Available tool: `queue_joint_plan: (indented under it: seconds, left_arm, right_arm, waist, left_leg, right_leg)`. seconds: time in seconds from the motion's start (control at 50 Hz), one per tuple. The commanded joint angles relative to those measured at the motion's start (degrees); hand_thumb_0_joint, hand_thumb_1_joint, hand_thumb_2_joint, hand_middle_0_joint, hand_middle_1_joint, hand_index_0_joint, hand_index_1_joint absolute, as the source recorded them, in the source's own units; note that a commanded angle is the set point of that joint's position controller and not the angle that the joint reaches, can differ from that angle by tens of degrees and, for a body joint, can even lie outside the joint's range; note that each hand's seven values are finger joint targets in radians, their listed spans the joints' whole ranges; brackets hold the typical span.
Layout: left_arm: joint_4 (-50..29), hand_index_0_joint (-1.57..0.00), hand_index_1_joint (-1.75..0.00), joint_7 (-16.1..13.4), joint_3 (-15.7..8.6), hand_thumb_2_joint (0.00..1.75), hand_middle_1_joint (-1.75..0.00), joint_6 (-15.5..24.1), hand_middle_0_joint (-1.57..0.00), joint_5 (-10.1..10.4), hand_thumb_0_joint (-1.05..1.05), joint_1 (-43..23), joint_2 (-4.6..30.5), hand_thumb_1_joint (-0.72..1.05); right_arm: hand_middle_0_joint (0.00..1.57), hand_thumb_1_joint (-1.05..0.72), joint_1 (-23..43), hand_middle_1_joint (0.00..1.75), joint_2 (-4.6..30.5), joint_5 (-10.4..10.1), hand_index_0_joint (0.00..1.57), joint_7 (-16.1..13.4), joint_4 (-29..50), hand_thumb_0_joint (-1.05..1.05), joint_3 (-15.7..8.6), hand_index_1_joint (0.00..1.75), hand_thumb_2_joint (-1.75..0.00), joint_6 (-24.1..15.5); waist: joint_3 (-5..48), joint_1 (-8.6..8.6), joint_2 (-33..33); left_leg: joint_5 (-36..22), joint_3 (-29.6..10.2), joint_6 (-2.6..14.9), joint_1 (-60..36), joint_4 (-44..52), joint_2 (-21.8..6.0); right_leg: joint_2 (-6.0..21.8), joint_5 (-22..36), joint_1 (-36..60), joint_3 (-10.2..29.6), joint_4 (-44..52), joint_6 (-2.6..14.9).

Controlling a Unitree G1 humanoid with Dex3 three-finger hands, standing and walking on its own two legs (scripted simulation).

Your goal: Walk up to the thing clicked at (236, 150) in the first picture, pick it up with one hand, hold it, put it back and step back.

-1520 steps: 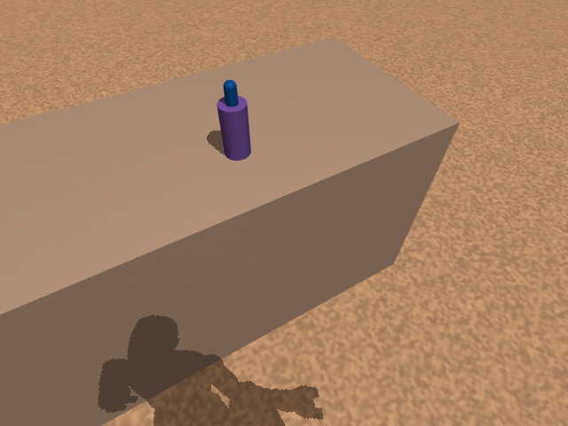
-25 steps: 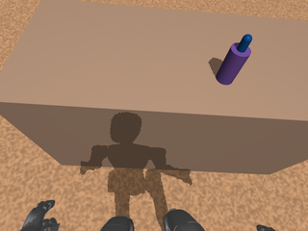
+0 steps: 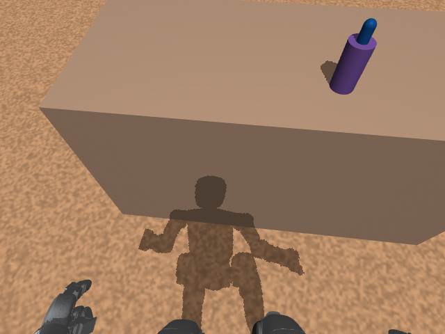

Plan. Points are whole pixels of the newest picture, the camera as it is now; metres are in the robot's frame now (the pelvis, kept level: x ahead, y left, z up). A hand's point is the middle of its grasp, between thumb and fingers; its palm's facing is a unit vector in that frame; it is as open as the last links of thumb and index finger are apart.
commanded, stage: step back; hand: right
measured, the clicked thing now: (355, 56) +0.72 -0.28 +0.04
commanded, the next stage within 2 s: none
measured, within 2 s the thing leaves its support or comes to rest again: neither
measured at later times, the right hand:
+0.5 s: hand out of the picture -0.05 -0.30 -0.14, palm faces +0.06 +0.92 -0.40, open 7.4 cm
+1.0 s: hand out of the picture -0.22 -0.30 -0.13, palm faces +0.01 +0.91 -0.42, open 7.4 cm
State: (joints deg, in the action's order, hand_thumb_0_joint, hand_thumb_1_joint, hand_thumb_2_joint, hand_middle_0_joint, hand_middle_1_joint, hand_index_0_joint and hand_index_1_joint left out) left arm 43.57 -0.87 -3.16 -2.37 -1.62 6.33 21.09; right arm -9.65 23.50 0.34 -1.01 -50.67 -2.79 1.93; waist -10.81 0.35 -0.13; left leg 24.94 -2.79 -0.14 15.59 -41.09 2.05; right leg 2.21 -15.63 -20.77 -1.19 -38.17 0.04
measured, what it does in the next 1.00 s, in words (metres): walks backwards: left foot, then right foot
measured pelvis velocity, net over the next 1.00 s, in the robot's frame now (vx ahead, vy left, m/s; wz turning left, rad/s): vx -0.33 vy -0.03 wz -0.08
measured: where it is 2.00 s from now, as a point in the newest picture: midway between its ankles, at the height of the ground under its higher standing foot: outside the picture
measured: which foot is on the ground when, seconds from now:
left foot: up 0.00-0.00, down 0.02-0.42, up 0.44-0.68, down 0.70-1.00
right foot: down 0.00-0.02, up 0.04-0.38, down 0.40-0.72, up 0.74-1.00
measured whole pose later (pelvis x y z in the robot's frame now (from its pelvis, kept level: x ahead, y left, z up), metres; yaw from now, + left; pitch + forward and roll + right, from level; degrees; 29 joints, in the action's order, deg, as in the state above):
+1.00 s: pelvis -0.33 -0.03 +0.00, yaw -5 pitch -2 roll -1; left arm 48.3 -0.1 -4.0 -3.5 -1.2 8.5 23.1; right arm -6.5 22.1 1.9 -0.5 -47.2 -2.2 1.9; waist -9.5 0.9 0.6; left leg 10.2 -0.2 -0.6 23.8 -35.7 -3.5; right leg -1.6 -27.5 -15.5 3.4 -46.2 -0.3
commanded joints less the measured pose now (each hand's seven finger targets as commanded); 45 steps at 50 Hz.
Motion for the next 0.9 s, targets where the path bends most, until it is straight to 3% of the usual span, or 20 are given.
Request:
queue_joint_plan:
  seconds: [0.0,0.02,0.04,0.08,0.12,0.22,0.28,0.34,0.36,0.38,0.4,0.42,0.48,0.6,0.66,0.68,0.7,0.72,0.78,0.88]
  left_arm:
    - [-4.73,-0.20,-0.30,-0.17,-3.19,0.90,-0.30,-0.11,-0.20,1.06,0.00,1.26,10.81,0.90]
    - [-5.22,-0.20,-0.30,-0.87,-4.01,0.90,-0.30,-0.05,-0.20,1.28,0.00,-2.26,11.74,0.90]
    - [-4.07,-0.20,-0.30,-1.50,-4.65,0.90,-0.30,-0.24,-0.20,0.35,0.00,-3.15,12.66,0.90]
    - [-1.97,-0.20,-0.30,-1.29,-4.54,0.90,-0.30,-0.38,-0.20,1.47,0.00,0.38,11.62,0.90]
    - [-0.42,-0.20,-0.30,-0.90,-4.98,0.90,-0.30,-0.23,-0.20,1.36,0.00,4.60,12.33,0.90]
    - [-1.12,-0.20,-0.30,-0.09,-4.36,0.90,-0.30,0.23,-0.20,0.56,0.00,3.43,10.93,0.90]
    - [-0.03,-0.20,-0.30,0.28,-4.41,0.90,-0.30,0.56,-0.20,0.59,0.00,5.04,10.74,0.90]
    - [3.88,-0.20,-0.30,0.65,-4.61,0.90,-0.30,1.13,-0.20,0.29,0.00,12.79,10.43,0.90]
    - [3.95,-0.20,-0.30,0.53,-5.02,0.90,-0.30,1.47,-0.20,-0.43,0.00,13.34,11.97,0.90]
    - [2.95,-0.20,-0.30,0.59,-6.17,0.90,-0.30,1.93,-0.20,-1.32,0.00,12.30,16.42,0.90]
    - [0.85,-0.20,-0.30,0.59,-7.30,0.90,-0.30,1.53,-0.20,-0.88,0.00,7.33,22.27,0.90]
    - [-1.00,-0.20,-0.30,0.24,-7.12,0.90,-0.30,1.87,-0.20,-0.76,0.00,3.30,22.34,0.90]
    - [-2.19,-0.20,-0.30,-0.46,-5.37,0.90,-0.30,1.80,-0.20,-0.82,0.00,-4.40,15.49,0.90]
    - [-2.35,-0.20,-0.30,-1.33,-5.00,0.90,-0.30,1.09,-0.20,-0.76,0.00,1.97,15.30,0.90]
    - [-3.01,-0.20,-0.30,-0.78,-3.69,0.90,-0.30,-0.26,-0.20,0.45,0.00,1.00,13.66,0.90]
    - [-3.30,-0.20,-0.30,-0.54,-3.00,0.90,-0.30,-0.49,-0.20,0.66,0.00,2.90,10.88,0.90]
    - [-4.16,-0.20,-0.30,-0.93,-3.28,0.90,-0.30,-0.48,-0.20,1.24,0.00,0.14,11.46,0.90]
    - [-3.39,-0.20,-0.30,-1.48,-4.42,0.90,-0.30,-0.64,-0.20,0.54,0.00,-2.77,13.22,0.90]
    - [-0.03,-0.20,-0.30,-0.98,-4.22,0.90,-0.30,-1.11,-0.20,1.67,0.00,2.51,12.37,0.90]
    - [0.19,-0.20,-0.30,0.19,-3.88,0.90,-0.30,-0.22,-0.20,0.53,0.00,3.04,11.38,0.90]
  right_arm:
    - [0.20,-0.90,-4.84,0.30,14.82,2.11,0.20,-0.26,3.17,0.00,-4.89,0.30,-0.90,-2.11]
    - [0.20,-0.90,-2.42,0.30,20.17,1.42,0.20,0.31,4.40,0.00,-5.59,0.30,-0.90,-1.97]
    - [0.20,-0.90,-1.54,0.30,19.32,1.76,0.20,0.13,4.44,0.00,-5.58,0.30,-0.90,-2.06]
    - [0.20,-0.90,3.94,0.30,13.79,1.75,0.20,-0.44,5.11,0.00,-3.61,0.30,-0.90,-2.22]
    - [0.20,-0.90,5.28,0.30,12.51,1.53,0.20,-0.85,5.91,0.00,-3.49,0.30,-0.90,-2.30]
    - [0.20,-0.90,0.27,0.30,12.23,1.26,0.20,-1.04,6.33,0.00,-4.14,0.30,-0.90,-1.99]
    - [0.20,-0.90,1.45,0.30,13.45,1.68,0.20,-0.57,7.25,0.00,-4.26,0.30,-0.90,-1.27]
    - [0.20,-0.90,4.16,0.30,14.48,0.94,0.20,-0.24,8.05,0.00,-4.34,0.30,-0.90,-0.13]
    - [0.20,-0.90,3.89,0.30,12.60,0.39,0.20,-0.11,8.10,0.00,-3.68,0.30,-0.90,0.08]
    - [0.20,-0.90,2.88,0.30,9.73,0.03,0.20,0.03,8.97,0.00,-2.90,0.30,-0.90,0.11]
    - [0.20,-0.90,6.11,0.30,8.82,-0.23,0.20,-0.86,9.60,0.00,-3.04,0.30,-0.90,0.05]
    - [0.20,-0.90,5.72,0.30,11.09,-0.04,0.20,-1.15,9.09,0.00,-3.88,0.30,-0.90,0.31]
    - [0.20,-0.90,-0.57,0.30,10.37,-0.63,0.20,-0.92,5.75,0.00,-3.42,0.30,-0.90,-0.19]
    - [0.20,-0.90,-0.60,0.30,8.74,0.65,0.20,-0.66,6.47,0.00,-2.63,0.30,-0.90,-1.11]
    - [0.20,-0.90,-5.72,0.30,9.33,1.13,0.20,-0.60,3.60,0.00,-3.46,0.30,-0.90,-1.84]
    - [0.20,-0.90,-4.13,0.30,13.28,2.04,0.20,-0.75,4.05,0.00,-4.55,0.30,-0.90,-2.08]
    - [0.20,-0.90,-1.12,0.30,20.60,1.43,0.20,-0.04,5.36,0.00,-5.54,0.30,-0.90,-1.76]
    - [0.20,-0.90,-1.85,0.30,20.90,1.75,0.20,-0.11,5.47,0.00,-5.83,0.30,-0.90,-2.04]
    - [0.20,-0.90,4.43,0.30,14.19,1.79,0.20,-1.08,5.60,0.00,-3.63,0.30,-0.90,-2.18]
    - [0.20,-0.90,1.69,0.30,12.88,2.10,0.20,-0.81,6.45,0.00,-3.76,0.30,-0.90,-1.28]
  waist:
    - [15.21,-1.14,-5.97]
    - [14.13,-3.21,-13.94]
    - [12.31,-3.57,-9.31]
    - [10.82,0.44,-4.88]
    - [10.06,1.99,-7.85]
    - [12.69,-1.98,-8.64]
    - [13.97,-1.67,-11.42]
    - [16.90,1.48,-11.83]
    - [16.47,1.70,-8.57]
    - [14.46,0.90,4.46]
    - [11.38,3.48,15.76]
    - [7.61,2.24,14.16]
    - [6.89,-2.41,8.11]
    - [11.74,1.61,11.85]
    - [14.35,-0.23,7.23]
    - [15.10,1.01,-1.85]
    - [14.40,-0.61,-13.73]
    - [12.68,-2.96,-11.16]
    - [11.00,2.22,-5.75]
    - [12.16,-0.65,-9.30]
  left_leg:
    - [-24.88,-16.99,6.38,-10.16,19.13,-14.57]
    - [-33.41,-26.40,15.67,-3.37,21.79,-24.31]
    - [-32.48,-27.76,17.80,2.27,21.61,-25.55]
    - [-36.04,-15.64,13.73,-1.15,18.89,-18.98]
    - [-35.36,-11.46,13.16,-2.66,17.17,-17.20]
    - [-36.40,-9.78,15.23,-12.25,14.27,-17.03]
    - [-29.78,-9.01,13.48,-8.15,14.19,-16.23]
    - [-24.60,-6.99,9.76,-2.10,10.38,-14.12]
    - [-18.45,-6.18,6.58,3.17,7.49,-11.96]
    - [-6.58,-3.66,2.66,14.49,-1.58,-4.12]
    - [9.33,-2.07,0.01,14.27,-15.64,3.71]
    - [9.80,-7.85,-0.52,11.81,-25.18,0.91]
    - [2.31,-5.84,0.00,9.75,-28.25,4.11]
    - [4.46,-0.01,0.18,8.99,-2.04,-1.00]
    - [-15.75,1.72,1.30,-2.77,18.60,-1.22]
    - [-24.37,-13.18,4.88,-8.56,19.92,-11.64]
    - [-31.85,-25.98,14.52,-2.86,21.22,-23.18]
    - [-31.73,-31.37,18.86,3.49,22.01,-26.25]
    - [-33.07,-13.09,13.45,1.67,17.61,-17.53]
    - [-29.64,-10.98,14.42,-5.81,15.45,-16.59]
  right_leg:
    - [-0.02,2.98,-3.03,8.03,-7.79,3.00]
    - [-7.70,-20.78,-4.53,5.54,-19.39,1.15]
    - [-8.33,-23.22,-3.46,12.34,-28.91,1.14]
    - [-8.51,-17.03,-6.95,14.19,-35.60,1.63]
    - [-7.99,-13.58,-8.14,12.35,-36.56,0.49]
    - [-5.82,-14.47,-6.93,8.53,-20.74,-2.43]
    - [-3.94,-12.50,0.76,4.07,-7.27,-1.60]
    - [-3.98,-0.48,12.45,0.15,12.01,0.95]
    - [-1.62,1.61,14.86,4.58,14.17,2.12]
    - [8.04,-1.09,16.46,20.96,16.65,5.44]
    - [20.41,2.41,3.43,31.89,20.95,15.96]
    - [23.48,2.84,-5.14,34.56,22.23,18.35]
    - [11.32,14.73,-2.89,13.81,14.25,12.08]
    - [12.24,27.70,14.61,13.61,6.41,10.69]
    - [8.35,21.34,10.11,10.54,-2.61,6.59]
    - [2.93,8.48,-0.06,7.76,-8.89,3.67]
    - [-6.06,-18.24,-4.40,2.80,-18.39,1.10]
    - [-6.21,-23.25,-2.56,10.37,-28.79,0.65]
    - [-7.23,-14.68,-5.12,12.71,-36.96,1.48]
    - [-4.77,-15.28,-3.48,6.35,-18.15,-1.58]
